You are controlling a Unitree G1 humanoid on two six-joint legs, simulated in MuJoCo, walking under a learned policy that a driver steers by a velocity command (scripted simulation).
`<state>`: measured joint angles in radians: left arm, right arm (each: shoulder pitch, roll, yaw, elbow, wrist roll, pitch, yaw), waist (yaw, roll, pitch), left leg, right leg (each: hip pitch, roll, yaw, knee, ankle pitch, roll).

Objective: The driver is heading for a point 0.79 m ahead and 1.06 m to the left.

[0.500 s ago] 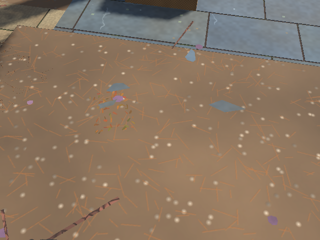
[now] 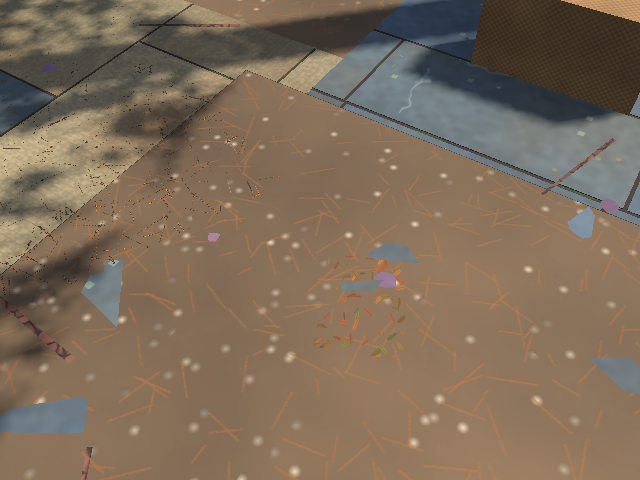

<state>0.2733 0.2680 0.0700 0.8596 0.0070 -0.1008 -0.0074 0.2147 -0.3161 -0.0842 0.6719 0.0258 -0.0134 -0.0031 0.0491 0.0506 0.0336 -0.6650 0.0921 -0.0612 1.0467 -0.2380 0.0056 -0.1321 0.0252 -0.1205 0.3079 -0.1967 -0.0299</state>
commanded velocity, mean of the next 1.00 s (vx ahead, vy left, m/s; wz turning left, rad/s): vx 0.50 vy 0.00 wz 0.51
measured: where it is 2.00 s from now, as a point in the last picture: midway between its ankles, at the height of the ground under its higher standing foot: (164, 268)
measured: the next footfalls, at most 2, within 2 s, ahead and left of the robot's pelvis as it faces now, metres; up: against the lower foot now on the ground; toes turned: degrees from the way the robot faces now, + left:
left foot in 0.26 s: +0.30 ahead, +0.16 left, +0.00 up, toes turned +12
right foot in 0.72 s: +0.63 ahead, +0.05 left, +0.00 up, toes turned +29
